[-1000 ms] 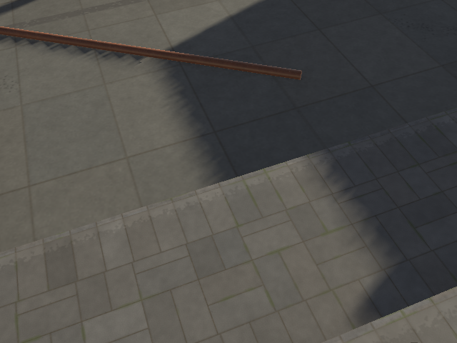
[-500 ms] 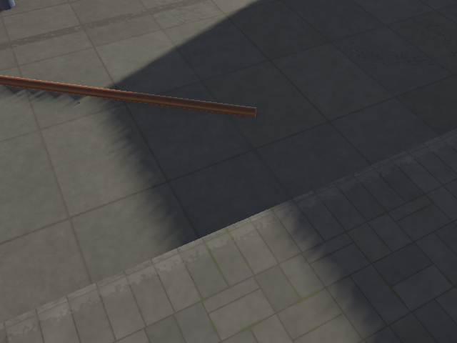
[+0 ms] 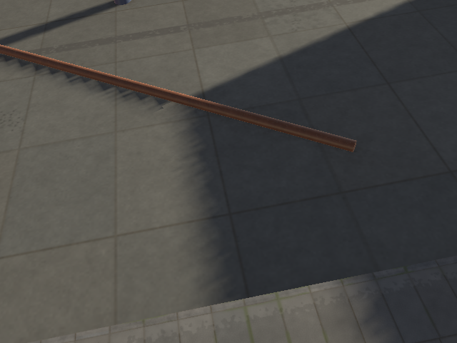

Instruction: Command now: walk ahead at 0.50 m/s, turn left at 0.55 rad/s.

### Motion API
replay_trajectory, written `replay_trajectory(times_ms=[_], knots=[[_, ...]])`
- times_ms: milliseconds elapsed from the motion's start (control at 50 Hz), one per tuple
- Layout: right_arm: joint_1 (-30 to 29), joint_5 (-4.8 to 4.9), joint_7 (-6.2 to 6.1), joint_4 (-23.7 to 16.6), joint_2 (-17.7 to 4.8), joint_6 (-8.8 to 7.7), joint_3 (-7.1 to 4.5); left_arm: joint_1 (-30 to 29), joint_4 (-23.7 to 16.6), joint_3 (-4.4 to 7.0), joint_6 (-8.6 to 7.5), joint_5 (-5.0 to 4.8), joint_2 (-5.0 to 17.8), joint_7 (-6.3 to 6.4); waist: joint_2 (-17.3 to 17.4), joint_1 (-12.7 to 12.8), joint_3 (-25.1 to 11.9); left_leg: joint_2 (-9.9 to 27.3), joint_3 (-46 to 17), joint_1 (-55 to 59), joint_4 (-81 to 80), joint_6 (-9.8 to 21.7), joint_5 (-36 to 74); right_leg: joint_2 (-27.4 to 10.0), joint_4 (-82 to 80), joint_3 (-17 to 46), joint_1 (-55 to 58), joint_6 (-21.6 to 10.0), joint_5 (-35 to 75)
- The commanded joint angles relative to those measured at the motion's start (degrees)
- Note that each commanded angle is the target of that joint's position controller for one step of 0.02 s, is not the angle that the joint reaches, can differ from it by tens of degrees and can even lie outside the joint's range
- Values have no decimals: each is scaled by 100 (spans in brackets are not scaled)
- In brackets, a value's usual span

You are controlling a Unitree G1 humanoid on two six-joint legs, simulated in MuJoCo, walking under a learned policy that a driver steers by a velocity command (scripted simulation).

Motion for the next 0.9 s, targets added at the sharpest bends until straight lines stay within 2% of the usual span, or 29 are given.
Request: replay_trajectory(times_ms=[20,40,80,140,180,220,260,300,320,340,360,380,400,420,440,460,480,500,560,620,640,680,700,720,760,820,860,880,900], knots=[[58,-146,43,-555,-309,33,-170,-793,-493,54,-307,-37,614,233,-1485,-164,282,576,-776,-568,-1856,172,1267,-1444,-2374,1398,-187,-629,1202],[-170,-211,97,-630,-202,-8,-150,-492,-412,92,-331,-12,714,350,-1488,-43,333,485,-693,-617,-2434,81,1528,-1373,-2501,1181,81,-746,1714],[-482,-245,206,-724,9,-41,-85,-43,-294,131,-306,40,746,512,-1111,57,238,400,-724,-903,-3417,36,1819,-1516,-2461,916,781,-910,2519],[-1158,-249,411,-1002,184,-38,11,363,-254,192,-202,-63,854,581,-698,295,302,231,-333,-1020,-4564,152,2342,-1588,-2571,388,1354,-857,2894],[-1656,-229,520,-1166,155,-21,25,551,-256,228,-121,-109,924,615,-538,465,516,196,-44,-995,-4888,202,2498,-1575,-2715,43,1467,-766,2771],[-1878,-207,631,-1280,152,-22,20,511,-293,249,-69,-87,969,605,-561,477,715,194,223,-739,-5204,287,2613,-1419,-2709,-411,1473,-632,3027],[-2182,-193,704,-1455,167,-11,30,601,-322,288,17,-155,1023,600,-557,549,760,156,513,-569,-5407,356,2228,-1433,-2559,-691,1735,-615,3394],[-2217,-195,749,-1571,70,4,-17,550,-417,365,80,-213,1238,604,-707,424,564,-130,904,67,-5659,527,1490,-1406,-2047,-953,1940,-575,5089],[-2043,-205,751,-1598,-68,19,-90,579,-441,419,106,-248,1396,615,-866,274,329,-347,1098,512,-5666,632,1055,-1421,-1564,-1021,2078,-563,6156],[-1490,-199,733,-1506,-291,35,-200,565,-454,450,117,-276,1486,613,-1017,-65,-21,-523,1163,1284,-5763,762,827,-1412,-748,-1052,2057,-537,6741],[-491,-199,652,-1248,-645,65,-385,350,-532,449,84,-328,1490,582,-921,-628,-524,-685,1062,2769,-6309,987,1275,-1232,507,-1123,1489,-389,6469],[321,-177,493,-1007,-1238,113,-555,198,-744,362,1,-155,1220,545,25,-848,-1032,283,-599,4554,-6571,1429,1899,-744,2688,-1109,-187,-106,3232],[11,-181,506,-1173,-1710,10,-537,589,-1101,134,-233,-120,610,400,1096,-187,-1921,1769,-4181,6058,-7557,2707,1231,463,4681,8,-2245,111,-1358],[429,-286,524,-1080,-1212,-28,-409,-132,-1233,266,-454,-301,1089,318,341,-675,-2098,1746,-4282,6031,-8082,2503,525,248,4696,948,-2910,-33,-1099],[220,-318,521,-894,-852,-83,-295,-333,-1296,272,-475,-432,1081,333,227,-467,-1263,1589,-3331,5272,-8062,2182,701,15,4251,794,-3083,-149,-680],[-297,-280,524,-939,-608,-133,-207,-400,-1270,261,-448,-333,979,406,-470,-102,-656,1301,-2590,4137,-8086,1870,1265,-255,3600,727,-2709,-152,-221],[-773,-303,511,-999,-423,-169,-137,-337,-1193,309,-346,-213,1024,455,-437,159,-492,1026,-1962,3282,-8152,1624,1741,-470,3047,694,-2142,-120,138],[-990,-364,497,-1066,-370,-182,-110,-134,-1125,334,-229,-191,1044,453,-271,349,-400,843,-1637,2751,-8255,1510,2028,-583,2789,693,-1697,-78,339],[-781,-353,466,-878,-516,-295,-136,-254,-1174,301,-19,-105,856,495,-313,399,-318,740,-1245,2094,-8526,1559,2512,-539,2128,567,-1385,112,839],[-340,-274,342,-617,-634,-325,-153,-1146,-1519,223,-25,-61,761,521,-238,106,-106,623,-968,2264,-8591,1334,2568,-457,864,601,-1743,117,1943],[-235,-303,331,-541,-669,-307,-166,-1274,-1559,176,-51,-38,621,487,-142,66,-202,522,-782,2239,-8490,1257,2737,-338,613,526,-1490,93,2416],[-221,-344,346,-546,-686,-322,-157,-1313,-1518,209,-93,-83,738,409,-119,72,-284,355,-521,1896,-8417,1136,2485,-61,400,333,-840,51,3124],[-122,-411,369,-473,-769,-349,-188,-1054,-1371,250,-105,-127,818,363,81,107,-389,617,-697,2049,-8289,1200,2508,-124,904,489,-777,26,3288],[-111,-365,362,-444,-689,-361,-159,-1115,-1397,280,-114,-144,950,335,29,114,-254,703,-794,2337,-8193,1219,2535,-202,893,599,-1151,-28,3059],[88,-313,351,-380,-589,-354,-127,-1609,-1595,257,-175,-105,974,269,-61,-56,46,895,-1029,3017,-7891,1273,2739,-238,798,609,-1948,-156,2445],[400,-333,327,-321,-587,-256,-127,-1867,-1778,219,-296,-139,930,107,63,-191,92,1127,-1290,3713,-7385,1332,3317,-125,676,401,-2331,-348,1595],[-32,-303,366,-472,-657,-210,-123,-1273,-1647,273,-346,-182,1034,13,195,179,-110,954,-1093,3233,-6913,1182,4257,120,281,136,-1134,-526,1135],[-390,-236,385,-582,-745,-209,-123,-370,-1400,366,-368,-158,1177,-10,223,655,-443,654,-881,2627,-6126,1057,4953,360,-24,-55,270,-636,1382],[-782,-170,375,-697,-761,-268,-105,691,-1087,455,-406,-98,1365,-10,-80,1284,-743,223,-625,1859,-4717,816,4817,285,-521,23,1591,-774,1993]])
Keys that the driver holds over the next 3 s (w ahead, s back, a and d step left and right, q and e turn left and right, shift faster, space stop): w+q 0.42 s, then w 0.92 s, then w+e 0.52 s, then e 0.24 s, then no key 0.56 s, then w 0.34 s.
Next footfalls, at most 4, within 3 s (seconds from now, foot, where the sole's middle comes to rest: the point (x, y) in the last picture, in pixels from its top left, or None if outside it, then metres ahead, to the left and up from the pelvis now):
0.38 left None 0.34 0.14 -0.76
0.88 right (254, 310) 0.60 0.00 -0.76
1.42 left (146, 274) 0.83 0.38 -0.90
1.92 right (184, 196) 1.17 0.25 -0.90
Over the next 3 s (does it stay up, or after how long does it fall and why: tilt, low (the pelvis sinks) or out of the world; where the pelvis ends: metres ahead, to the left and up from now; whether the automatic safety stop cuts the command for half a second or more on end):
stays up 1.23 0.34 -0.14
